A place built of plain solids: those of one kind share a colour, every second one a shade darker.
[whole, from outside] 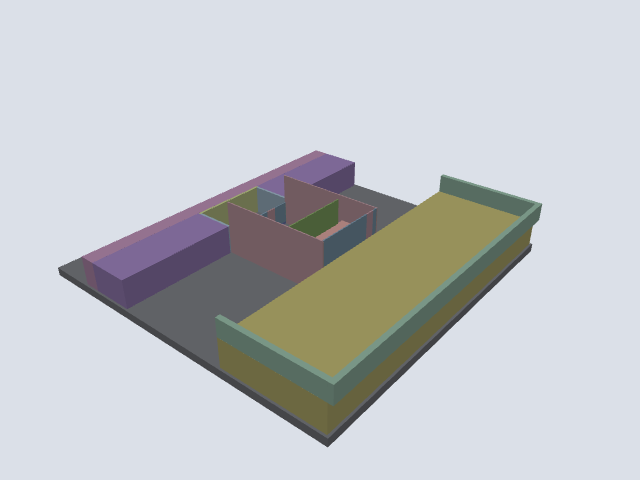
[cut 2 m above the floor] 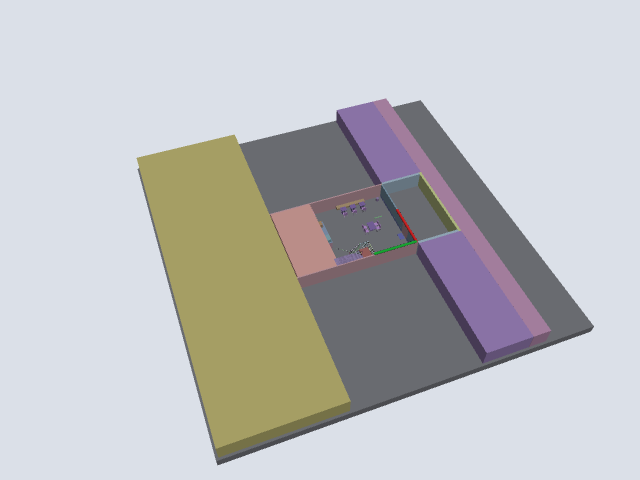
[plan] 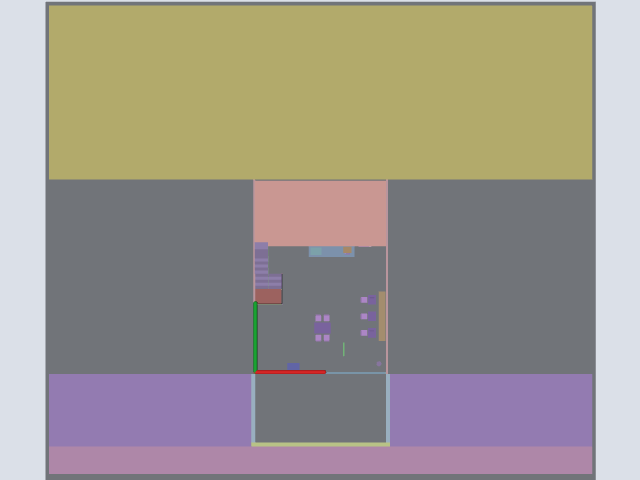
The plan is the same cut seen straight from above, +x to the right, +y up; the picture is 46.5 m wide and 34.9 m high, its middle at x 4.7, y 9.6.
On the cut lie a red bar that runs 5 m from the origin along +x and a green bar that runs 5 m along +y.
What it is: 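A cafe in the deep cellar of an old town house, fitted out in the 2010s to 2020s; 9.5 x 13.8 m; the hall a cellar under a ceiling 3.01 m high; over the flight a stairwell up to the entrance level's ceiling, 6.74 m over the hall's floor; the entrance level at street height, 3.54 m over the hall's floor, over the rear 4.7 m, with the street door 0.95 x 2.15 m and a glazed street front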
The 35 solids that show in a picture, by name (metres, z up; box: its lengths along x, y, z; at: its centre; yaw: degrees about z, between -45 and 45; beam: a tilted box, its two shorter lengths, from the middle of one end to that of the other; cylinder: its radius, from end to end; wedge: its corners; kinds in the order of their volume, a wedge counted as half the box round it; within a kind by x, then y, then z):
{
 "street_ground_1": {"box": [39.49, 12.65, 3.59], "at": [4.75, 20.32, 1.75]},
 "well_ground_1": {"box": [14.7, 5.27, 3.64], "at": [-7.65, -2.79, 1.77]},
 "well_ground_2": {"box": [14.7, 5.27, 3.64], "at": [17.14, -2.79, 1.77]},
 "well_ground_far_1": {"box": [39.49, 2.0, 3.64], "at": [4.75, -6.42, 1.77]},
 "upper_1": {"box": [9.59, 4.76, 3.59], "at": [4.75, 11.52, 1.75]},
 "street_hedge_1": {"box": [0.6, 12.65, 2.2], "at": [-14.7, 20.32, 4.64]},
 "street_hedge_2": {"box": [39.49, 0.6, 2.2], "at": [4.75, 26.95, 4.64]},
 "street_hedge_3": {"box": [0.6, 12.65, 2.2], "at": [24.19, 20.32, 4.64]},
 "wall_1": {"box": [0.15, 14.15, 6.79], "at": [-0.07, 6.92, 3.35]},
 "wall_2": {"box": [1.5, 0.15, 3.06], "at": [2.76, -0.07, 1.48]},
 "wall_3": {"box": [0.15, 14.15, 6.79], "at": [9.56, 6.92, 3.35]},
 "well_wall_far_1": {"box": [10.09, 0.3, 3.64], "at": [4.75, -5.27, 1.77]},
 "well_wall_1": {"box": [0.3, 4.97, 3.64], "at": [-0.15, -2.63, 1.77]},
 "well_wall_2": {"box": [0.3, 4.97, 3.64], "at": [9.64, -2.63, 1.77]},
 "window_wall_1": {"box": [0.7, 0.15, 3.2], "at": [0.35, 13.93, 5.14]},
 "window_wall_2": {"box": [2.16, 0.15, 3.06], "at": [1.08, -0.07, 1.48]},
 "window_wall_3": {"box": [7.59, 0.15, 3.2], "at": [5.7, 13.93, 5.14]},
 "window_wall_4": {"box": [6.13, 0.15, 3.06], "at": [6.42, -0.07, 1.48]},
 "stair_step_1": {"box": [0.98, 0.44, 2.75], "at": [0.44, 8.26, 1.32]},
 "stair_step_2": {"box": [0.98, 0.44, 2.92], "at": [0.44, 8.48, 1.41]},
 "stair_step_3": {"box": [0.98, 0.52, 3.42], "at": [0.44, 9.18, 1.66]},
 "entrance_wall_1": {"box": [8.51, 0.15, 3.25], "at": [5.24, 9.21, 5.12]},
 "stair_landing_1": {"box": [1.96, 1.09, 1.06], "at": [0.93, 5.5, 0.48]},
 "street_door_wall_1": {"box": [1.2, 0.15, 3.2], "at": [1.3, 13.93, 5.14]},
 "bench_upholstered_1": {"box": [0.5, 3.6, 0.25], "at": [9.22, 4.05, 0.33]},
 "display_1": {"box": [0.81, 0.55, 0.44], "at": [4.41, 8.78, 1.26]},
 "meeting_table_1": {"box": [1.2, 0.8, 0.07], "at": [4.88, 3.2, 0.71]},
 "meeting_table_2": {"box": [0.6, 0.7, 0.07], "at": [8.48, 2.85, 0.71]},
 "meeting_table_3": {"box": [0.6, 0.7, 0.07], "at": [8.48, 4.05, 0.71]},
 "meeting_table_4": {"box": [0.6, 0.7, 0.07], "at": [8.48, 5.25, 0.71]},
 "coffee_machine_1": {"box": [0.6, 0.45, 0.45], "at": [6.69, 8.88, 1.26]},
 "stallriser_1": {"box": [6.13, 0.05, 0.35], "at": [6.42, -0.02, 0.12]},
 "counter_top_1": {"box": [3.33, 0.78, 0.04], "at": [5.54, 8.76, 1.02]},
 "door_mat_1": {"box": [0.9, 0.6, 0.07], "at": [2.76, 0.35, -0.02]},
 "stair_guard_low_1": {"cylinder": 0.012, "from": [0.95, 6.08, 1.28], "to": [0.95, 9.14, 3.62]}
}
